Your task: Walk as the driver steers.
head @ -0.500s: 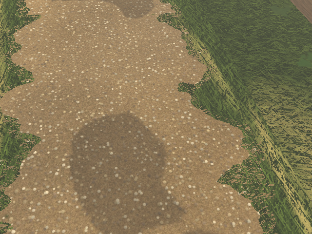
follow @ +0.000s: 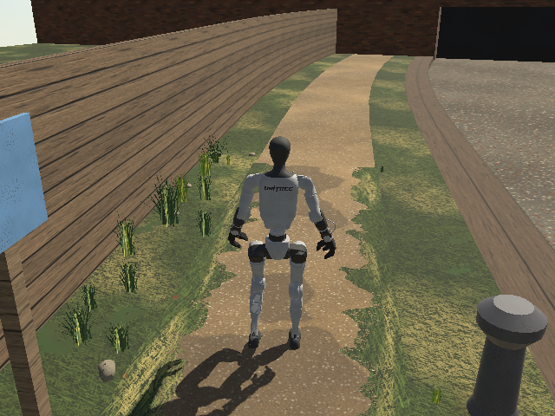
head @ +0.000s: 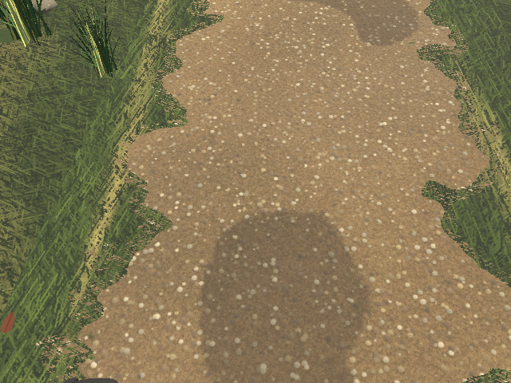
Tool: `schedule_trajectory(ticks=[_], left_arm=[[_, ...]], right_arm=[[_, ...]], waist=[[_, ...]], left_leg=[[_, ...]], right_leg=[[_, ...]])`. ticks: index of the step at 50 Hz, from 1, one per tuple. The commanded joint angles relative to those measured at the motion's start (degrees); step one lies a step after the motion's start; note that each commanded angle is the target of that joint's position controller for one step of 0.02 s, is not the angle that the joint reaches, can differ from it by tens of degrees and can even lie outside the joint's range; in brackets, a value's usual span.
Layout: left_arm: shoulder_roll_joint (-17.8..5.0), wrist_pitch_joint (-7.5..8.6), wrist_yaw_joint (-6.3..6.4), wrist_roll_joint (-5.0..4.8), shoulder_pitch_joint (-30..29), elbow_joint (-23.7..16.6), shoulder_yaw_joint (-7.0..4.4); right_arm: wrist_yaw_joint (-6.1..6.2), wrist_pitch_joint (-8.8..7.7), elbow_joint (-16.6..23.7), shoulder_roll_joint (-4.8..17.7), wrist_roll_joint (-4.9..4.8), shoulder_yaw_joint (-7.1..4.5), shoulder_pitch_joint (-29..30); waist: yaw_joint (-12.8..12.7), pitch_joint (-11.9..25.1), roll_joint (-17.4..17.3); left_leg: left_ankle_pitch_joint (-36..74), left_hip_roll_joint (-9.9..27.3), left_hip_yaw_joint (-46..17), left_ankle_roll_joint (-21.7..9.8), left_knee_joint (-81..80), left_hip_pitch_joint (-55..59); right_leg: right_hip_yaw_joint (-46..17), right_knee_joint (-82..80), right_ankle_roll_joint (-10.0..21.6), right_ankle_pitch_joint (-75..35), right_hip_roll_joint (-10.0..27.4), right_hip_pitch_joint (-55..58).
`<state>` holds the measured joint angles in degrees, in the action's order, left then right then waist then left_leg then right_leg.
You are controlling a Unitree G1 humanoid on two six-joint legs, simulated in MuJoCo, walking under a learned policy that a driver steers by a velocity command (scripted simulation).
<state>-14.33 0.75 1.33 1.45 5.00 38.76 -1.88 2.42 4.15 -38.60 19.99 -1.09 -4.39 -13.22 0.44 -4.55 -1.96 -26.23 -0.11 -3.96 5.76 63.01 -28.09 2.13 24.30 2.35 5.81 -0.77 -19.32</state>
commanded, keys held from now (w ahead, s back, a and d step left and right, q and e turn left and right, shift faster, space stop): q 0.26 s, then w+e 0.42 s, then e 0.32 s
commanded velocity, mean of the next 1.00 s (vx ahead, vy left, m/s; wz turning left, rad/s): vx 0.19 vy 0.00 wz -0.02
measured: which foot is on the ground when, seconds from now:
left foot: up 0.00-0.20, down 0.22-0.80, up 0.82-1.00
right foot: down 0.00-0.22, up 0.24-0.80, down 0.82-1.00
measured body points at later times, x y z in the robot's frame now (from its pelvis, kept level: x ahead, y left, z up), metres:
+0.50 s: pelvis +0.04 +0.06 +0.02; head +0.04 +0.08 +0.46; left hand +0.10 +0.36 -0.11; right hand +0.19 -0.20 -0.07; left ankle +0.00 +0.14 -0.74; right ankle +0.12 -0.10 -0.67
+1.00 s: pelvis +0.22 -0.02 +0.00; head +0.27 -0.04 +0.45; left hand +0.40 +0.24 -0.09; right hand +0.32 -0.32 -0.12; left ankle +0.22 +0.15 -0.65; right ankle +0.27 -0.10 -0.74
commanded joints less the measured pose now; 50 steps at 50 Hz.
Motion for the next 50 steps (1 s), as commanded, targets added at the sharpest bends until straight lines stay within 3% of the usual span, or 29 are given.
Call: schedule_trajectory(ticks=[1,7,10,11,12,13,14,15,16,17,18,20,22,30,34,36,38,39,40,41,42,43,44,45,46,48,50], left_arm=[[-9.5,0.19,0.56,-0.26,-0.8,-2.6,-2.90],[-12.3,-0.71,-0.19,-1.25,-1.4,-1.0,-4.01],[-12.1,-1.12,-0.20,-2.69,-1.0,0.4,-4.09],[-10.1,-1.29,-0.35,-2.72,1.9,1.8,-3.76],[-6.1,-1.32,-0.81,-0.04,3.3,0.2,-2.59],[-8.5,-1.03,-0.17,-0.01,-3.4,-2.3,-3.40],[-10.3,-1.06,-0.04,-1.12,-3.5,-1.8,-3.98],[-10.6,-1.09,-0.27,-1.82,-1.3,-0.5,-4.35],[-10.1,-1.08,-0.43,-1.74,0.6,1.4,-4.42],[-9.9,-0.86,-0.76,-1.46,1.4,2.2,-4.36],[-9.7,-0.45,-1.24,-1.92,1.5,2.6,-4.34],[-10.0,0.48,-1.75,-2.70,0.2,2.9,-4.34],[-9.2,1.21,-2.05,-2.64,-0.7,3.1,-4.04],[-7.1,1.45,-2.84,-2.76,-0.1,2.7,-2.96],[-5.7,1.79,-3.80,-2.77,-3.3,0.5,-1.89],[-5.8,1.99,-4.49,-2.58,-4.1,-0.7,-1.75],[-7.4,2.15,-5.01,-2.36,-1.0,-1.3,-2.55],[-9.0,2.11,-4.94,-2.22,4.6,-0.2,-3.60],[-12.1,1.98,-4.25,-2.15,12.0,1.8,-5.32],[-17.1,1.40,-2.75,-2.45,18.7,2.5,-6.76],[-23.1,1.42,-2.40,-1.59,16.3,0.0,-6.87],[-18.0,1.47,-2.71,-1.90,16.6,-1.3,-5.92],[-15.4,1.74,-2.73,-2.17,13.5,-1.3,-5.11],[-13.4,1.64,-2.58,-2.79,10.4,-1.5,-4.59],[-12.1,1.30,-2.31,-2.71,7.5,-2.3,-4.16],[-12.0,1.00,-1.88,-1.21,4.5,-3.6,-4.03],[-12.6,1.12,-1.47,-1.17,3.9,-3.5,-4.28]], right_arm=[[-0.31,-0.53,4.1,2.7,0.39,-0.58,-2.9],[-1.93,-0.48,5.7,3.6,0.34,-0.55,-0.8],[-2.55,-0.55,4.3,4.2,0.53,-1.32,-4.9],[-2.28,-0.56,4.0,6.1,0.74,-2.10,-6.7],[-1.09,-0.55,5.4,12.9,0.67,-3.61,-6.6],[-1.49,-1.62,7.2,14.4,2.73,-3.58,-5.2],[-1.70,-2.77,6.7,11.5,3.23,-2.89,-3.8],[-1.66,-3.63,6.2,8.5,2.09,-2.15,-1.8],[-1.52,-4.15,5.6,5.6,1.13,-1.15,-1.1],[-1.35,-4.58,4.6,4.1,1.03,-0.26,-1.3],[-1.23,-4.91,4.0,3.6,1.43,0.18,-2.1],[-0.89,-5.78,3.1,4.2,2.11,0.03,-3.6],[-0.61,-6.69,2.1,5.0,2.19,-0.32,-4.8],[-1.15,-8.07,-1.6,6.1,1.49,-1.49,-5.3],[-1.58,-8.08,-3.6,6.2,0.95,-2.06,-6.3],[-1.55,-7.53,-3.9,6.6,0.62,-2.32,-5.0],[-1.08,-6.69,-3.8,8.2,0.06,-2.78,-3.5],[-0.70,-6.26,-3.5,8.3,-0.29,-2.79,-2.4],[-0.52,-6.27,-3.2,6.4,-0.20,-2.09,-3.4],[-0.68,-6.73,-1.9,3.5,1.84,-0.84,-4.9],[-1.34,-7.86,0.3,-2.2,3.64,1.19,-11.2],[-1.81,-8.64,-0.8,4.3,1.33,-0.17,-6.4],[-1.84,-8.86,0.8,5.7,-0.29,-0.52,-2.0],[-1.17,-8.70,0.5,5.3,0.39,-0.46,-0.9],[-0.46,-8.23,0.4,5.8,1.53,-0.77,-0.1],[-0.27,-6.97,0.1,5.0,1.93,-0.94,-2.7],[-0.03,-6.37,-0.3,3.6,2.19,-0.60,-4.2]], waist=[[-0.3,10.2,9.5],[-0.8,9.8,10.2],[1.9,10.0,8.8],[2.0,8.7,3.9],[-0.6,7.7,-15.1],[3.1,7.1,-13.8],[2.7,7.7,-8.2],[1.2,7.4,-6.6],[0.9,7.5,-6.6],[0.9,6.5,-8.2],[0.8,5.5,-8.9],[1.7,3.7,-7.2],[2.4,2.8,-5.7],[3.4,-0.6,-3.6],[4.6,-2.0,-2.6],[4.2,-2.7,-2.7],[1.7,0.7,-4.1],[-1.6,4.9,-3.4],[-4.8,10.2,-0.8],[-6.9,15.7,8.1],[-0.9,24.5,19.7],[-6.3,28.1,9.9],[-5.4,19.8,8.4],[-3.6,14.5,4.3],[-2.2,11.3,4.0],[0.8,10.1,6.1],[1.8,10.9,6.3]], left_leg=[[2.6,2.9,1.3,0.0,-4.8,0.9],[5.4,3.3,4.8,-3.1,-18.0,8.1],[12.8,0.8,7.0,-7.0,-32.2,16.9],[18.3,2.4,2.2,-9.6,-38.7,21.3],[34.8,17.5,-18.9,-16.9,-42.4,27.8],[34.3,22.5,-27.2,-25.7,-45.5,20.9],[20.3,19.7,-22.2,-23.7,-47.6,19.8],[5.2,16.3,-18.9,-19.9,-48.8,20.8],[-2.9,14.6,-17.5,-17.6,-49.9,22.6],[-4.3,13.6,-16.1,-16.8,-51.5,22.8],[-4.4,13.0,-15.1,-16.3,-53.0,22.9],[-1.0,13.5,-13.2,-16.0,-54.7,25.9],[3.0,14.2,-10.9,-15.8,-55.4,28.6],[8.9,17.3,-2.3,-16.8,-58.2,28.9],[14.6,17.6,3.3,-16.2,-56.9,29.8],[22.9,16.6,6.5,-15.0,-53.4,28.8],[42.3,16.0,8.9,-13.2,-45.1,27.9],[52.8,14.2,11.5,-11.3,-36.5,26.5],[53.7,10.7,13.6,-8.5,-24.8,22.7],[29.9,7.1,14.2,-4.2,-6.7,8.8],[-14.7,-3.9,7.4,-0.4,12.8,-8.7],[-12.2,-1.4,-2.2,-1.3,17.4,-10.6],[-7.0,0.8,-1.1,-2.7,15.7,-14.3],[-2.2,3.5,-0.5,-3.2,11.5,-13.9],[1.0,4.7,-0.5,-3.2,7.6,-11.3],[4.3,4.0,-0.2,-2.7,5.0,-4.3],[6.5,2.9,0.1,-1.5,1.1,-3.2]], right_leg=[[-10.3,-8.7,12.7,-10.5,15.9,9.6],[-6.2,-8.3,11.5,-4.8,17.7,8.8],[-2.6,-1.9,6.7,-1.9,16.4,6.4],[1.1,5.1,2.0,4.8,13.5,1.3],[7.7,22.8,-5.2,24.7,4.9,-13.5],[-1.0,33.9,-6.1,32.3,-0.3,-19.4],[-4.1,38.0,-4.9,27.0,2.0,-19.2],[-4.5,37.3,-3.9,20.5,3.4,-20.1],[-3.7,37.0,-4.2,16.3,4.1,-21.1],[-3.1,36.8,-4.8,12.3,4.2,-21.1],[-2.8,36.5,-4.8,9.6,4.2,-20.7],[-3.4,33.2,-4.5,5.5,4.5,-22.8],[-4.4,29.0,-4.4,2.7,4.6,-24.2],[-5.8,19.2,-5.0,-0.1,5.0,-23.6],[-3.3,14.6,-3.1,0.3,5.8,-22.2],[-1.1,11.7,-1.8,1.8,5.2,-18.7],[2.0,10.8,-0.1,3.7,2.3,-10.8],[3.7,8.5,1.2,1.5,-0.4,-2.5],[3.6,5.8,3.0,-3.7,-3.2,9.0],[-10.1,4.8,7.2,-17.9,6.3,24.7],[-40.5,1.7,20.5,-25.3,23.0,37.6],[-39.8,-2.2,20.5,-18.8,22.1,36.3],[-31.6,-2.9,17.9,-16.0,19.3,30.4],[-26.3,-3.5,14.9,-13.8,16.1,23.1],[-23.4,-4.4,13.4,-15.3,14.3,16.1],[-20.0,-6.3,13.4,-21.4,11.8,6.9],[-17.6,-5.9,13.8,-27.4,10.6,5.1]])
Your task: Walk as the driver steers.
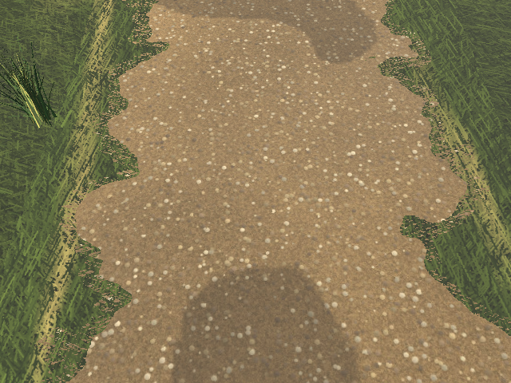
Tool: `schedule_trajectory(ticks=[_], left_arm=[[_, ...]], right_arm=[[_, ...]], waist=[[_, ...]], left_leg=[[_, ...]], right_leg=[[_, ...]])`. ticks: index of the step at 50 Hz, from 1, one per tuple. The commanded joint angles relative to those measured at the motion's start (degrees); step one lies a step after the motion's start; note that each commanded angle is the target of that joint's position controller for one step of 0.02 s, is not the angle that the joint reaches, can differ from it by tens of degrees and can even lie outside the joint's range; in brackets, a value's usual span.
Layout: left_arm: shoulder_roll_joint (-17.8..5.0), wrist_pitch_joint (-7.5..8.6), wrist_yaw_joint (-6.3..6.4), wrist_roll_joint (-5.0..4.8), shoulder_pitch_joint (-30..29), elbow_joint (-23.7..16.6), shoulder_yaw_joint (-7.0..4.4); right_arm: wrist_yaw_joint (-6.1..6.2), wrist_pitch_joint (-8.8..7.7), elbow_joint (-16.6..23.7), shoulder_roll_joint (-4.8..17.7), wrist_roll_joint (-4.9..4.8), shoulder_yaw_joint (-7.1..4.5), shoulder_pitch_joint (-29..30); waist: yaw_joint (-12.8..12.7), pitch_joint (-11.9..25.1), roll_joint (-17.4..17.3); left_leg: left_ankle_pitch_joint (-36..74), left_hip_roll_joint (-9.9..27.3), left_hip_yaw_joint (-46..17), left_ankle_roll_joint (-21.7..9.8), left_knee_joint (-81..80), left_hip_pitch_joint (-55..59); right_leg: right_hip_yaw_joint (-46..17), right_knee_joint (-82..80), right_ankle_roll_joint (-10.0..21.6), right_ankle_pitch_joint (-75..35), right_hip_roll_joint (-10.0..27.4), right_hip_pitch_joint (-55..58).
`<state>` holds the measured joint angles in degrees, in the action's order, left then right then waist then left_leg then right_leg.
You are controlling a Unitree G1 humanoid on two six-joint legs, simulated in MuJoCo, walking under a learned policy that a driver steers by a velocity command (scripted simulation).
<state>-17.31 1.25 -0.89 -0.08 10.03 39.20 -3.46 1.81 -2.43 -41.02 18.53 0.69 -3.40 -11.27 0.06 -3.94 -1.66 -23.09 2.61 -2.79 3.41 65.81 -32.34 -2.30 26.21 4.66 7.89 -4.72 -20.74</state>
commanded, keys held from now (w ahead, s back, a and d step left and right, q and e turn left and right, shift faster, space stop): e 0.32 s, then no key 0.28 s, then q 0.40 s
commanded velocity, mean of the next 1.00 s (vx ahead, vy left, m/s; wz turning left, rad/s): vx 0.03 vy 0.00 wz -0.19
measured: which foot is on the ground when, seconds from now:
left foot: up 0.00-0.30, down 0.32-0.72, up 0.74-1.00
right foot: down 0.00-0.32, up 0.34-0.66, down 0.68-1.00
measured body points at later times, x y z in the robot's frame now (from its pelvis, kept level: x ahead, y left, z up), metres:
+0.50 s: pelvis +0.10 +0.03 +0.00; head +0.15 +0.05 +0.45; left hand +0.33 +0.28 -0.10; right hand +0.18 -0.27 -0.08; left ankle +0.17 +0.14 -0.74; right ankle +0.02 -0.09 -0.66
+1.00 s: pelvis +0.11 +0.03 -0.01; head +0.14 +0.04 +0.44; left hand +0.29 +0.28 -0.12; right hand +0.19 -0.28 -0.10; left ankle +0.12 +0.13 -0.72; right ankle +0.05 -0.11 -0.74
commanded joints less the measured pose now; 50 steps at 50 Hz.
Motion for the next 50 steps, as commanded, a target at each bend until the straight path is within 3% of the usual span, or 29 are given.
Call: schedule_trajectory(ticks=[1,4,8,13,15,16,17,18,19,21,22,24,27,30,32,33,34,35,36,37,38,40,42,44,47,50], left_arm=[[-9.9,0.52,1.05,0.10,-0.9,-3.8,-2.80],[-10.2,-0.62,2.09,-0.84,-0.3,-3.4,-2.91],[-10.4,-2.14,2.86,-0.91,-0.2,-3.5,-3.04],[-10.1,-3.08,2.74,-1.08,-0.3,-4.1,-3.04],[-9.3,-3.43,2.89,-1.78,-2.5,-4.9,-2.75],[-7.5,-3.42,2.96,-1.50,-1.5,-5.4,-2.20],[-4.4,-3.13,2.82,-0.63,3.6,-5.4,-1.38],[-7.5,-2.79,2.90,-0.52,3.1,-5.6,-2.05],[-10.9,-2.65,2.84,-0.02,5.0,-4.3,-3.15],[-9.9,-3.72,3.20,-0.81,3.9,-2.3,-3.39],[-8.9,-4.25,3.30,-0.88,3.0,-2.5,-3.10],[-5.6,-4.54,3.05,-1.16,2.0,-2.8,-2.06],[-3.4,-4.36,2.79,-0.72,0.2,-3.3,-0.95],[-4.0,-4.25,2.26,-0.76,-0.4,-3.0,-0.91],[-2.4,-4.00,1.91,-0.16,2.6,-0.8,-0.67],[-3.8,-3.90,1.93,0.44,2.5,-0.8,-0.87],[-7.8,-3.87,2.45,1.05,3.9,-1.2,-1.61],[-10.4,-3.98,2.64,1.66,1.6,-0.8,-2.12],[-7.2,-3.60,2.27,1.60,-0.7,-1.3,-1.56],[-6.8,-3.26,2.24,1.57,-1.5,-1.3,-1.57],[-8.0,-3.00,2.51,1.42,-0.7,-0.8,-2.08],[-8.3,-2.32,2.99,0.81,0.4,-0.4,-2.31],[-7.8,-2.17,3.67,0.67,0.6,-0.8,-2.37],[-7.9,-1.97,4.08,0.50,0.3,-1.1,-2.51],[-9.2,-2.47,3.87,-0.26,-3.3,-1.4,-3.16],[-9.1,-3.19,3.67,-1.44,-5.1,-1.1,-3.25]], right_arm=[[0.80,0.39,2.4,4.7,0.53,-1.47,-5.4],[0.97,0.91,3.6,4.0,0.43,-1.15,-1.9],[0.47,1.01,5.2,3.8,-0.18,-1.08,3.5],[-0.43,-0.55,6.0,4.7,-0.65,-1.57,4.6],[-0.78,-1.25,5.2,5.1,-0.85,-2.07,1.7],[-0.59,-1.41,5.1,7.3,-0.37,-2.70,0.5],[-0.14,-0.80,6.2,12.0,0.89,-3.47,2.9],[-0.42,-0.21,5.0,9.5,2.05,-3.18,-0.7],[-0.68,-0.13,5.4,7.1,1.00,-2.45,-0.8],[-0.69,0.19,5.6,4.8,0.01,-1.73,1.8],[-0.64,0.37,5.5,4.6,-0.47,-1.52,2.8],[-0.63,1.02,5.0,4.6,-0.14,-1.36,3.5],[-0.57,1.63,4.5,4.8,-0.10,-1.42,4.1],[-0.76,2.17,3.4,6.4,-0.66,-1.74,2.4],[-1.18,2.16,2.4,4.5,-1.38,-0.69,2.8],[-1.46,1.71,1.4,3.8,-1.58,-0.29,0.2],[-1.99,1.02,1.2,3.2,-0.47,0.13,-1.0],[-2.27,0.46,1.8,0.9,-0.14,0.70,-2.1],[-2.03,0.65,2.1,3.0,-0.02,0.41,1.3],[-1.81,0.91,2.5,4.9,-0.46,-0.28,3.4],[-1.39,1.25,2.6,5.0,-0.78,-0.53,3.9],[-1.02,2.05,3.1,5.1,-1.12,-0.88,2.4],[-1.33,2.45,3.4,4.3,-1.46,-1.21,1.3],[-1.92,3.04,4.2,3.7,-1.71,-1.44,1.9],[-2.83,3.94,4.4,2.9,-1.98,-1.25,0.7],[-3.76,4.32,4.1,3.6,-2.08,-1.87,-2.8]], waist=[[2.0,10.5,5.7],[0.9,11.2,6.3],[-0.7,9.3,7.9],[-0.9,9.6,9.7],[1.6,9.5,10.0],[1.3,10.9,7.5],[-3.2,12.3,-7.0],[-1.0,12.3,-14.4],[-0.7,12.3,-9.4],[-0.9,9.9,-4.2],[-0.8,9.0,-4.5],[-0.9,8.5,-6.7],[-0.1,10.0,-9.5],[1.4,10.1,-10.7],[-0.9,8.6,-8.9],[-0.5,7.9,-7.0],[0.2,9.2,-1.0],[2.9,8.7,10.0],[1.2,7.1,10.4],[0.4,4.3,10.0],[-0.2,3.3,11.0],[-0.4,2.1,13.4],[-0.8,2.8,14.0],[-1.6,2.8,11.9],[-0.7,4.4,9.5],[1.3,6.6,9.0]], left_leg=[[4.4,-0.3,-1.2,1.4,-4.3,0.5],[8.5,-1.1,-2.4,2.6,-11.4,-0.6],[11.0,-2.6,-3.8,2.8,-20.3,0.4],[6.7,-4.9,-4.4,1.4,-30.5,5.8],[15.5,-4.4,-3.4,-0.4,-43.1,13.5],[24.0,1.5,-6.6,-2.6,-45.9,21.6],[42.9,13.6,-18.7,-9.7,-44.3,29.2],[51.7,20.2,-28.7,-19.0,-44.5,31.4],[51.0,20.8,-26.9,-20.5,-43.6,30.9],[45.7,13.9,-16.6,-16.2,-42.2,28.9],[44.1,12.8,-14.7,-15.6,-42.6,27.7],[43.1,9.6,-9.9,-15.1,-43.8,25.5],[42.0,9.0,-7.8,-15.4,-43.7,25.8],[38.0,10.1,-9.2,-16.0,-43.6,25.5],[30.7,8.0,-9.0,-13.8,-43.0,20.7],[25.4,6.7,-9.0,-10.8,-43.4,16.7],[17.4,4.2,-7.0,-6.9,-40.3,12.0],[6.1,-0.9,-1.4,-3.5,-38.9,12.3],[5.2,-0.9,-0.3,-1.5,-37.4,15.9],[7.7,-1.9,0.3,-1.2,-35.2,13.9],[9.2,-2.5,1.0,-1.4,-33.2,11.9],[7.8,-2.0,1.0,-1.8,-29.1,9.5],[-1.7,-2.0,2.2,-2.3,-21.2,6.8],[-10.8,-0.3,1.4,-2.1,-13.5,2.0],[-5.6,0.4,3.6,-1.5,-17.8,5.9],[6.5,-2.4,7.7,-2.9,-30.9,15.4]], right_leg=[[-13.0,-7.4,11.2,-30.1,14.2,6.7],[-14.6,-6.4,9.7,-23.4,13.2,8.1],[-19.0,-5.9,7.9,-10.5,12.0,8.0],[-25.4,-0.4,7.3,-18.8,12.0,12.0],[-26.0,2.7,4.6,-17.3,9.3,11.6],[-24.2,6.5,1.9,-8.6,6.8,7.5],[-14.8,16.5,-1.9,13.3,-0.3,-1.1],[-8.9,27.6,-5.3,32.8,-4.4,-9.6],[-9.2,37.7,-7.4,31.9,-1.7,-11.1],[-8.4,42.8,-9.5,25.6,-0.5,-12.1],[-8.3,42.4,-10.2,23.3,0.1,-11.9],[-5.0,37.0,-10.9,20.6,0.0,-8.3],[-1.7,23.6,-11.0,19.6,2.5,-1.7],[0.4,12.1,-9.9,15.0,3.5,3.8],[1.4,-4.3,-7.7,3.3,3.1,12.7],[-0.4,-8.1,-5.9,-2.0,4.2,18.1],[-6.3,-6.1,-3.6,-10.5,10.9,23.9],[-9.1,-4.5,1.2,-8.6,15.9,17.7],[-9.6,-6.4,3.5,0.3,16.2,11.4],[-8.8,-7.2,2.7,4.7,14.7,10.8],[-8.6,-7.2,2.0,5.4,14.3,11.3],[-9.5,-6.3,3.1,-2.2,17.3,11.2],[-10.8,-5.2,6.1,-11.8,21.1,12.4],[-12.2,-4.9,9.2,-20.9,25.0,15.1],[-6.5,-3.0,7.7,-25.8,23.4,15.1],[-0.6,2.7,4.1,-22.3,20.7,13.0]])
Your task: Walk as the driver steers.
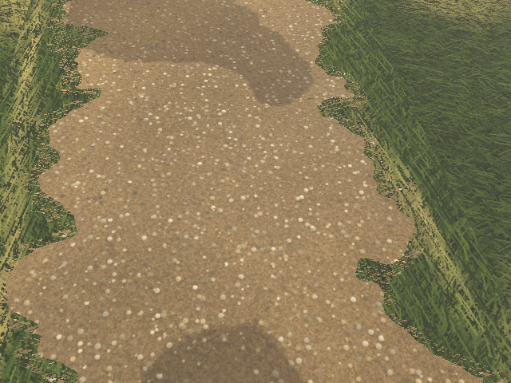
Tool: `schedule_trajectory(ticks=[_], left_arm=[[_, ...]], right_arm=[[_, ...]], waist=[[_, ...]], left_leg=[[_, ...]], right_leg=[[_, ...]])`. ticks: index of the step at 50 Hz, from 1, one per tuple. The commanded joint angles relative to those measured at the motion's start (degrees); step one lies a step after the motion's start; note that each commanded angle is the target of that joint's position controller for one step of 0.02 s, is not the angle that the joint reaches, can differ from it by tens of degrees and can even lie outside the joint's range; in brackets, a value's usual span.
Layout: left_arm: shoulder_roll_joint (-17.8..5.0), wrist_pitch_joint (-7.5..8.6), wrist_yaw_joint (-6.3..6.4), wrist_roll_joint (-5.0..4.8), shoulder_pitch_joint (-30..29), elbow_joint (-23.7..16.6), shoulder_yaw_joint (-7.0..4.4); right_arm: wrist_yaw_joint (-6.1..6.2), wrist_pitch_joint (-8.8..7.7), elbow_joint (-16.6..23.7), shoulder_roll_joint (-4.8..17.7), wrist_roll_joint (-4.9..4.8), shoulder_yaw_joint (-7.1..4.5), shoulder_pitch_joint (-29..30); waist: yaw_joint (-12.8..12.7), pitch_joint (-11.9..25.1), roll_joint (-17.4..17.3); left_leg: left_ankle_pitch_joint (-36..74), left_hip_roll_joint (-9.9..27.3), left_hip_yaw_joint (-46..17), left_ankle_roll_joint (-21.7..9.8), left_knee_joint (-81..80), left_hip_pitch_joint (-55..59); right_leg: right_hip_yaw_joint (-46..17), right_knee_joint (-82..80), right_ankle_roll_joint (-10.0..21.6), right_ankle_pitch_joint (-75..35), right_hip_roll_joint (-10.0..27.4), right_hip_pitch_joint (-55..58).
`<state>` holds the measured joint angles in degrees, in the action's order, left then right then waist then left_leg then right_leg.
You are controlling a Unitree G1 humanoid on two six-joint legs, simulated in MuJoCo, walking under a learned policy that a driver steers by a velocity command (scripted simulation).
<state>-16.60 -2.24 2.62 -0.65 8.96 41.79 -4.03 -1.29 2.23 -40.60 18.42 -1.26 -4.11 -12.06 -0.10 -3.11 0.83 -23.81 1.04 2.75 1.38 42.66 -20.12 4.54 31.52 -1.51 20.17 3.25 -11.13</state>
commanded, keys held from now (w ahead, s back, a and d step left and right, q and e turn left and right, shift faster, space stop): q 0.36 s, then w+q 0.16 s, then w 0.28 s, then w+e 0.20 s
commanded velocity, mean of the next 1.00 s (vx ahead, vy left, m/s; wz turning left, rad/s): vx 0.21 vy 0.00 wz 0.36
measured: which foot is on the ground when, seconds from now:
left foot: up 0.00-0.02, down 0.04-0.58, up 0.60-0.96, down 0.98-1.00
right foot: down 0.00-0.04, up 0.06-0.56, down 0.58-1.00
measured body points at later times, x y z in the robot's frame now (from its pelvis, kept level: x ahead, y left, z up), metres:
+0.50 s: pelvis +0.02 +0.02 +0.01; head +0.04 +0.04 +0.46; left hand +0.10 +0.33 -0.09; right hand +0.24 -0.22 -0.07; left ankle +0.00 +0.10 -0.73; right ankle +0.08 -0.13 -0.70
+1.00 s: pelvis +0.18 +0.10 +0.00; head +0.21 +0.12 +0.44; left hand +0.02 +0.34 -0.13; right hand +0.50 -0.01 -0.06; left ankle +0.22 +0.25 -0.73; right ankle +0.09 -0.11 -0.72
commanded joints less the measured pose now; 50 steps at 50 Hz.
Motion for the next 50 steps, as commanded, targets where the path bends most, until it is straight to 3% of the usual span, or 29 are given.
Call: schedule_trajectory(ticks=[1,2,3,4,5,6,7,11,18,21,24,27,28,29,30,31,32,34,35,37,41,44,46,48,49,50], left_arm=[[-8.7,0.49,-0.01,-1.16,-2.2,-2.9,-2.41],[-6.6,0.92,-0.33,0.28,1.0,-2.5,-1.94],[-3.4,1.15,-0.08,2.45,-3.3,-6.4,-0.60],[-6.2,1.24,0.09,1.55,-5.3,-6.0,-1.37],[-7.2,1.09,-0.01,0.46,-4.7,-5.6,-1.76],[-7.8,1.04,0.21,0.54,-3.8,-4.4,-2.14],[-8.4,1.04,0.55,0.91,-3.8,-4.0,-2.46],[-6.5,1.35,0.05,0.43,-2.1,-3.0,-2.19],[-6.0,2.20,-0.15,0.34,-5.1,-3.7,-1.95],[-6.4,3.38,-1.04,-0.07,-5.8,-4.2,-1.90],[-6.8,5.38,-2.09,-0.62,-6.1,-4.7,-1.95],[-6.3,7.23,-2.86,-1.05,-0.2,-2.5,-2.22],[-7.0,7.56,-2.77,-0.66,2.7,-1.5,-2.51],[-8.8,7.76,-2.54,0.51,7.8,-0.8,-2.62],[-14.1,7.78,-2.96,2.27,11.4,0.4,-3.54],[-12.7,8.16,-3.29,1.83,8.7,0.3,-3.45],[-9.1,8.18,-2.90,0.68,6.8,-0.2,-2.39],[-7.3,7.85,-2.32,0.03,6.9,0.0,-1.54],[-7.2,7.80,-2.04,0.18,7.9,0.4,-1.25],[-7.5,7.88,-1.90,0.31,9.8,0.9,-1.10],[-8.7,7.19,-2.02,-0.32,12.3,2.1,-0.93],[-10.4,6.49,-2.34,-0.81,15.0,3.0,-1.11],[-11.5,6.16,-2.35,-1.28,14.8,3.2,-1.37],[-11.4,5.94,-2.26,-1.28,13.6,3.0,-1.28],[-9.5,6.17,-2.36,-0.72,13.7,2.6,-0.63],[-4.0,6.50,-2.42,0.71,14.2,0.2,1.10]], right_arm=[[-0.36,-0.35,3.5,4.8,0.27,-1.79,-3.5],[0.53,-0.52,4.5,9.9,0.51,-3.28,-4.5],[0.53,-1.30,6.2,16.1,1.81,-4.12,-5.5],[0.04,-2.56,6.5,12.7,2.97,-3.00,-6.9],[0.07,-3.47,6.6,11.3,2.68,-2.47,-4.0],[0.47,-3.65,6.7,10.5,1.56,-2.45,-1.2],[1.02,-3.38,7.0,9.6,0.67,-2.08,0.9],[2.37,-2.50,8.0,8.7,0.77,-1.52,0.9],[3.26,-1.20,8.6,9.8,0.79,-2.17,0.8],[3.08,-1.07,8.6,9.6,0.55,-2.18,0.4],[2.72,-1.27,8.5,9.7,0.43,-2.15,0.2],[2.64,-1.22,8.8,8.2,0.09,-1.49,2.1],[2.71,-1.49,8.7,5.9,0.30,-0.73,1.7],[2.55,-1.90,8.6,1.3,0.86,0.78,0.3],[2.67,-2.64,11.1,1.9,-0.07,0.56,1.2],[2.85,-3.36,11.0,6.0,-0.28,-0.45,2.2],[2.67,-3.63,9.7,7.7,-0.18,-1.02,1.8],[2.04,-4.27,8.5,6.7,0.67,-1.05,1.6],[1.52,-4.90,8.7,5.5,0.70,-0.74,2.8],[0.91,-5.75,9.4,3.3,0.78,0.04,5.0],[0.09,-6.73,11.4,-0.1,0.64,1.58,11.6],[-0.81,-7.55,12.1,0.8,0.04,1.30,13.7],[-1.03,-7.92,11.9,2.9,-0.46,0.41,11.6],[-0.38,-7.87,9.5,5.8,-0.42,-1.24,3.4],[0.39,-7.66,7.9,8.1,-0.12,-2.44,-4.0],[1.28,-7.22,7.1,12.5,1.71,-3.44,-13.6]], waist=[[2.1,6.4,3.9],[1.1,7.1,-8.2],[1.9,7.6,-20.7],[4.4,11.0,-11.6],[2.6,8.3,-8.7],[1.4,6.7,-5.2],[0.7,5.8,-4.6],[0.1,8.0,-6.4],[1.5,5.7,-8.5],[2.4,5.4,-9.8],[2.5,4.3,-10.8],[-1.3,4.3,-9.2],[-2.4,5.4,-7.0],[-3.4,8.7,1.1],[-2.9,4.8,10.2],[-2.1,-1.1,9.4],[-1.8,-3.5,8.1],[-1.9,-2.9,7.0],[-2.4,-2.7,6.6],[-3.3,-1.9,6.3],[-5.8,-2.6,6.3],[-5.9,-2.9,6.6],[-3.4,-2.2,7.5],[2.3,2.4,6.6],[6.3,7.9,5.0],[9.4,18.5,-4.4]], left_leg=[[14.1,-2.1,1.0,-2.4,-14.1,8.4],[33.3,4.7,-11.8,-6.1,-19.4,16.7],[47.4,20.2,-36.2,-18.9,-23.1,19.2],[44.1,21.4,-36.3,-23.0,-23.7,19.4],[41.1,18.9,-30.5,-20.8,-22.9,17.4],[36.0,15.3,-26.2,-17.4,-22.7,16.5],[34.4,13.5,-24.2,-15.2,-22.5,15.9],[36.5,9.8,-20.9,-14.5,-23.2,15.6],[22.5,8.2,-26.4,-14.3,-23.6,13.9],[0.7,6.9,-30.6,-14.9,-26.4,10.9],[-6.0,6.4,-34.2,-15.0,-26.7,9.2],[-8.4,3.5,-33.9,-12.6,-23.5,3.9],[-9.8,1.3,-31.1,-10.3,-19.4,-0.6],[-12.7,-3.6,-23.6,-6.6,-4.9,-6.9],[-13.3,-9.9,-15.1,-4.5,6.6,-20.0],[-9.4,-4.6,-14.9,-3.4,14.0,-25.5],[-4.4,-3.1,-14.6,-2.7,16.1,-26.7],[2.4,-1.8,-12.7,-1.4,16.8,-27.4],[5.7,-1.0,-11.7,-1.1,16.5,-26.9],[10.7,0.4,-7.6,-0.2,13.8,-25.8],[16.4,1.4,-2.9,1.0,-0.3,-17.8],[17.2,-0.7,-1.7,0.7,-8.0,-9.6],[17.6,-1.0,-3.0,-0.7,-11.5,-4.8],[17.9,-2.4,-2.3,-3.3,-15.7,8.5],[18.2,0.1,-3.9,-4.9,-15.6,20.7],[12.4,13.9,-19.1,-9.3,-14.9,39.5]], right_leg=[[-4.6,2.6,7.5,-28.3,10.5,0.7],[0.9,15.8,2.0,-11.4,5.3,-8.9],[-1.3,29.1,-2.2,19.7,-4.9,-23.7],[-9.4,38.2,-2.0,21.7,-4.1,-24.1],[-10.1,40.2,-1.4,17.1,-2.8,-25.3],[-10.1,38.5,-1.2,12.0,-1.7,-25.7],[-10.5,36.0,-1.4,7.7,-1.0,-25.9],[-9.7,32.7,-3.4,0.5,-3.2,-21.6],[-11.3,17.3,-5.0,-1.0,-4.3,-19.7],[-10.8,11.1,-3.9,-0.9,-4.7,-16.8],[-10.3,4.8,-2.0,0.9,-5.4,-12.8],[-8.3,-8.5,0.8,-6.9,-5.1,-0.1],[-9.4,-11.0,2.2,-8.7,-2.3,7.4],[-20.1,-14.1,5.4,-0.7,7.5,15.8],[-39.3,-20.0,13.0,14.5,16.2,15.9],[-43.7,-21.9,16.4,22.4,19.2,11.3],[-38.8,-22.2,15.2,21.0,16.4,10.4],[-30.6,-22.2,12.3,12.5,12.1,12.4],[-27.3,-22.6,11.9,7.3,11.0,12.1],[-22.1,-23.5,12.1,-0.9,9.4,11.3],[-15.4,-24.0,12.1,-11.3,7.4,6.4],[-15.8,-22.6,12.1,-15.2,8.4,4.0],[-18.0,-21.0,11.1,-17.9,10.4,4.9],[-15.7,-12.3,8.7,-30.6,8.7,3.8],[-13.0,-1.4,6.7,-32.0,5.5,-0.9],[-9.9,18.4,3.6,-15.9,0.3,-15.0]])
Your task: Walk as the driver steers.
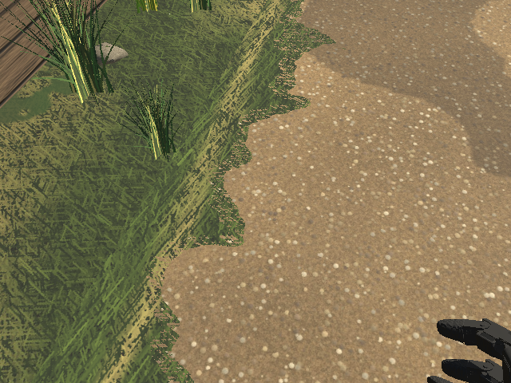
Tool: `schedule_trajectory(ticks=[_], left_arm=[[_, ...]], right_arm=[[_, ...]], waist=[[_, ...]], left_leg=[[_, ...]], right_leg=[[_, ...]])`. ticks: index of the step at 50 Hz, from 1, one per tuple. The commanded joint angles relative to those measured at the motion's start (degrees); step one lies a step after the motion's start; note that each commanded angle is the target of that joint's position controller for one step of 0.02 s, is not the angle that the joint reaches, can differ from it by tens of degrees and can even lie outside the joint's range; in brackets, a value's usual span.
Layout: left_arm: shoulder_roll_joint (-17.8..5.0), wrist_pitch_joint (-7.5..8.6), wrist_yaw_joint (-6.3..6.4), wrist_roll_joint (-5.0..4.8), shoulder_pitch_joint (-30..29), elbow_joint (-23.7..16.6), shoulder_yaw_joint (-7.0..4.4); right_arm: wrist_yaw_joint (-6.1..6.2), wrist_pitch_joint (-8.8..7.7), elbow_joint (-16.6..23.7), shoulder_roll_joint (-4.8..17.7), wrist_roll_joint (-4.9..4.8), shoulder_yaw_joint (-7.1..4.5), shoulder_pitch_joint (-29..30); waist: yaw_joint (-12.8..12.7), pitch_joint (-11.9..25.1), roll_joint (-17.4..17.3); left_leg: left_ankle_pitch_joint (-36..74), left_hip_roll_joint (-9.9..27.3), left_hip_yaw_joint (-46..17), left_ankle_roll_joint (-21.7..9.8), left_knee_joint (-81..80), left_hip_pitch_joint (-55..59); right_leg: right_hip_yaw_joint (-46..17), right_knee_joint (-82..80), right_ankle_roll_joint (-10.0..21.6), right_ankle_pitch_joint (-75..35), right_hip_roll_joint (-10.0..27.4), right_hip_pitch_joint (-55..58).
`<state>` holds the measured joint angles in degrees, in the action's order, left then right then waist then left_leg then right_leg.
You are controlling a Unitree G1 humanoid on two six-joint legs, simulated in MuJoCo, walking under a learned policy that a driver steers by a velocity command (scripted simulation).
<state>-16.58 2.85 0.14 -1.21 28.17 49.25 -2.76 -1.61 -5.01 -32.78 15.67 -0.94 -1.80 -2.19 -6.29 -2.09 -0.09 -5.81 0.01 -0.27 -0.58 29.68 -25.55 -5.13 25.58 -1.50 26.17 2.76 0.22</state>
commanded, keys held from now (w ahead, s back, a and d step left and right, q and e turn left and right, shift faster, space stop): w+e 0.86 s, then w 0.14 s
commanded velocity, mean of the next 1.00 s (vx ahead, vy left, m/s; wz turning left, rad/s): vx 0.49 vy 0.00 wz -0.49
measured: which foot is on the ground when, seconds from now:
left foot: down 0.00-0.50, up 0.52-0.96, down 0.98-1.00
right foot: down 0.00-0.00, up 0.02-0.48, down 0.50-1.00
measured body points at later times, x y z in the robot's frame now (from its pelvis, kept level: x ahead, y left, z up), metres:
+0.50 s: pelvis +0.26 -0.03 -0.01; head +0.30 -0.06 +0.44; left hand +0.55 +0.13 -0.08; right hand +0.20 -0.32 -0.14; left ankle +0.10 +0.12 -0.72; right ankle +0.37 -0.15 -0.73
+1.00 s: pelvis +0.55 -0.11 +0.00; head +0.56 -0.13 +0.45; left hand +0.73 +0.13 -0.11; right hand +0.62 -0.43 -0.07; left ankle +0.70 -0.07 -0.73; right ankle +0.37 -0.15 -0.72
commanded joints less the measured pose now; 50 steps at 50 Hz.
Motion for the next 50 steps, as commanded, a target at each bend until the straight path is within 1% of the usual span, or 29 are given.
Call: schedule_trajectory(ticks=[1,2,3,4,5,7,10,12,17,20,22,23,24,25,26,27,28,29,30,31,32,33,37,40,43,46,48,49,50], left_arm=[[-1.0,2.04,0.48,-0.38,0.3,-8.0,0.75],[-7.3,1.89,0.53,-1.99,-2.7,-7.3,-1.10],[-8.5,1.72,0.35,-2.13,-6.6,-8.2,-1.60],[-7.5,1.55,0.42,-1.38,-8.2,-8.0,-1.52],[-6.7,1.14,0.28,-0.80,-8.7,-7.9,-1.68],[-4.3,-0.03,-0.11,-0.96,-7.8,-7.4,-1.45],[-3.0,-1.08,-0.20,-0.44,-10.7,-9.0,-1.29],[-2.7,-0.90,-0.58,-0.19,-13.6,-10.4,-1.05],[-1.9,-0.12,-2.79,0.00,-23.6,-14.2,-0.07],[-2.8,-0.13,-3.76,-0.15,-27.3,-16.8,-0.29],[-4.7,-0.43,-3.99,-0.06,-26.0,-17.7,-1.21],[-6.3,-0.73,-3.88,-0.08,-22.2,-17.3,-2.13],[-8.7,-1.03,-3.45,-0.27,-14.6,-15.7,-3.60],[-12.2,-1.68,-2.46,-0.39,-4.8,-13.4,-5.55],[-18.8,-1.81,-1.48,-0.83,-4.1,-13.2,-6.65],[-17.0,-0.65,-1.83,-0.36,-3.7,-15.8,-5.69],[-12.9,0.26,-2.16,0.20,-5.2,-15.3,-4.55],[-11.3,0.80,-2.16,0.11,-7.7,-15.0,-4.08],[-9.7,1.00,-2.08,0.15,-11.8,-15.4,-3.54],[-8.0,1.15,-1.86,0.79,-14.4,-16.2,-2.96],[-7.9,1.16,-1.67,1.25,-15.7,-16.7,-2.79],[-8.1,1.30,-1.46,1.09,-16.0,-16.4,-2.88],[-9.9,1.16,-0.05,0.44,-13.2,-14.3,-3.30],[-10.2,0.47,0.57,0.05,-11.0,-13.2,-3.35],[-10.6,-0.01,0.72,-0.37,-8.2,-11.7,-3.52],[-9.2,-0.34,0.90,-0.15,-7.2,-10.5,-3.11],[-8.5,-0.65,0.77,0.11,-7.9,-10.2,-2.92],[-6.5,-0.57,0.54,0.42,-7.8,-10.3,-2.20],[-3.5,-0.42,0.42,1.41,-5.9,-11.1,-0.96]], right_arm=[[0.96,0.42,-1.8,16.5,1.98,-5.76,-25.6],[0.79,0.29,-2.1,10.9,1.55,-4.23,-22.5],[0.87,0.26,-2.4,8.6,0.83,-3.51,-19.0],[0.80,0.15,-2.5,7.3,1.01,-3.11,-15.6],[0.68,-0.10,-2.9,5.8,1.39,-2.83,-13.6],[0.73,-1.09,-3.8,4.8,1.75,-2.90,-11.5],[0.91,-2.14,-5.5,5.7,1.42,-3.49,-10.9],[1.16,-2.12,-6.6,6.5,1.46,-3.81,-11.3],[1.92,-1.17,-8.9,9.7,0.68,-4.64,-13.9],[2.00,0.07,-10.4,11.2,-0.19,-5.13,-15.9],[2.29,1.06,-10.5,13.0,-0.45,-5.54,-15.9],[2.48,1.64,-10.4,13.8,-0.63,-5.73,-15.7],[2.66,2.11,-10.1,14.0,-0.90,-5.65,-15.1],[2.96,1.95,-9.4,12.7,-0.61,-4.92,-15.3],[2.35,1.03,-6.5,4.1,2.01,-2.33,-20.7],[1.66,-1.18,-5.2,6.0,0.86,-1.77,-18.1],[1.11,-2.37,-3.4,10.4,-1.42,-2.92,-11.4],[1.17,-3.06,-2.6,9.7,-1.60,-2.43,-9.5],[1.66,-3.26,-3.3,9.2,-0.18,-2.41,-9.4],[1.85,-2.84,-3.7,9.8,0.89,-2.84,-10.3],[1.73,-2.15,-4.0,9.9,1.26,-2.96,-11.2],[1.71,-1.59,-4.3,9.3,1.64,-2.86,-11.7],[1.84,-0.34,-2.9,6.1,2.13,-1.66,-6.0],[1.30,-0.72,-1.6,4.7,1.63,-0.96,0.8],[0.57,-1.39,-0.5,5.8,0.70,-1.23,4.7],[-0.15,-2.09,-1.0,7.6,0.56,-2.03,3.5],[0.00,-2.51,-2.2,8.4,0.72,-2.79,-1.5],[0.36,-2.81,-3.3,10.0,1.25,-3.64,-6.8],[0.71,-2.91,-3.9,13.1,2.07,-4.38,-14.8]], waist=[[12.8,24.5,-19.1],[12.9,16.1,-12.8],[11.8,8.8,-10.3],[10.2,5.6,-6.9],[8.8,3.2,-7.0],[6.9,1.8,-7.2],[5.9,-1.0,-4.5],[6.3,-2.3,-3.5],[9.5,-4.9,-1.3],[10.0,-5.0,-1.4],[8.0,-1.7,-3.3],[5.6,1.5,-4.4],[1.1,5.8,-4.4],[-3.8,10.8,-2.1],[2.2,15.0,13.9],[0.5,26.0,11.1],[-1.4,18.9,5.8],[0.8,11.7,3.0],[3.6,7.5,-0.5],[5.7,6.1,0.4],[6.9,5.5,1.6],[7.4,5.2,1.5],[6.0,2.1,1.6],[3.2,1.3,3.6],[1.7,1.1,4.6],[2.4,1.6,6.4],[5.3,2.3,7.7],[7.9,6.2,6.7],[10.3,14.7,-0.2]], left_leg=[[-19.2,24.8,-38.9,-13.0,-11.0,48.9],[-24.7,22.6,-36.8,-11.7,-13.8,42.2],[-20.8,20.9,-27.4,-10.3,-14.3,35.3],[-14.5,18.1,-21.5,-9.5,-15.5,29.7],[-8.7,16.1,-16.5,-9.2,-17.2,25.4],[-2.1,14.5,-10.1,-9.5,-20.1,20.7],[5.1,15.0,-4.1,-10.4,-22.4,19.1],[7.3,14.8,-0.5,-10.5,-23.2,19.7],[9.9,14.8,7.1,-8.9,-23.6,22.4],[16.5,16.1,9.4,-7.6,-20.2,28.6],[35.4,16.1,11.2,-6.4,-13.0,31.6],[44.4,15.7,11.9,-5.8,-6.1,32.2],[47.4,14.4,13.0,-4.6,4.5,29.3],[38.2,12.3,13.4,-2.3,19.6,18.6],[-16.2,2.6,11.7,1.6,41.6,-6.9],[-29.9,-3.3,-3.4,2.1,52.5,-15.5],[-24.2,0.2,-6.6,0.9,52.0,-20.7],[-19.1,2.6,-5.8,-0.1,46.9,-20.4],[-15.9,4.8,-5.6,0.1,41.5,-17.3],[-13.8,6.1,-5.9,0.4,38.2,-13.0],[-12.7,6.4,-5.9,1.0,36.7,-10.2],[-12.1,6.4,-5.2,1.9,34.7,-9.2],[-2.1,5.0,-3.2,5.0,21.6,-8.9],[8.8,2.1,-2.8,5.4,8.2,-4.6],[10.6,0.4,-3.7,4.8,2.3,-2.1],[6.7,0.9,-4.5,2.6,-0.8,-1.0],[3.3,0.3,-2.5,0.0,-3.5,5.3],[3.1,1.8,-3.2,-2.3,-4.3,14.2],[2.8,11.4,-13.4,-6.7,-2.3,29.4]], right_leg=[[-1.3,38.8,2.1,7.2,-4.6,-36.8],[-4.0,45.4,2.1,4.4,-1.5,-41.3],[-2.3,45.7,2.5,-0.7,0.7,-43.2],[-1.4,44.2,2.4,-4.9,2.5,-41.5],[-1.4,42.3,2.2,-7.9,3.7,-39.8],[-0.9,41.7,1.9,-11.3,4.6,-36.5],[-1.5,38.2,0.9,-15.2,4.8,-39.7],[-1.6,31.5,0.6,-20.3,4.6,-41.1],[3.9,15.9,2.2,-29.0,3.4,-38.5],[6.3,11.5,4.4,-25.4,2.2,-38.9],[9.6,10.9,6.7,-19.8,-1.4,-33.7],[11.2,11.2,8.1,-16.8,-3.8,-28.2],[12.0,9.2,9.9,-17.2,-6.4,-17.7],[7.8,7.1,12.2,-18.9,-6.0,-0.9],[-21.0,4.9,20.9,-13.7,9.1,19.2],[-46.0,-6.1,27.9,-3.2,16.9,25.1],[-39.0,-9.2,23.8,-3.7,15.4,20.9],[-31.3,-9.4,21.6,-7.4,13.0,12.5],[-25.5,-9.3,19.7,-14.5,10.6,4.0],[-21.4,-10.1,19.1,-21.1,8.7,-1.7],[-19.8,-11.2,19.1,-24.6,7.7,-5.4],[-18.3,-12.0,19.5,-27.9,7.3,-7.5],[-11.4,-12.7,18.0,-31.0,3.8,-14.1],[-9.7,-11.6,14.9,-24.1,1.2,-16.0],[-13.5,-9.4,14.0,-19.9,2.6,-14.0],[-17.1,-5.0,13.0,-19.8,5.5,-7.9],[-17.5,-0.8,11.6,-25.2,5.1,-6.8],[-15.2,6.7,10.0,-29.5,2.2,-7.9],[-11.3,22.6,7.7,-20.2,-1.4,-15.4]])
Next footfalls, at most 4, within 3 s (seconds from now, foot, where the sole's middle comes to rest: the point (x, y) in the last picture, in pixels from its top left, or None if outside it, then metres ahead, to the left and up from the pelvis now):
0.50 right None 0.41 -0.16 -0.76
0.98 left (329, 282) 0.74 -0.09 -0.76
1.48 right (454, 269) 0.82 -0.44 -0.76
1.98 left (396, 171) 1.17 -0.30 -0.76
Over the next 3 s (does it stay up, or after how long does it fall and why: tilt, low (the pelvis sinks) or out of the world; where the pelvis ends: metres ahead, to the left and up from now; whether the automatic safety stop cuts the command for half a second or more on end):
stays up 1.53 -0.38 0.00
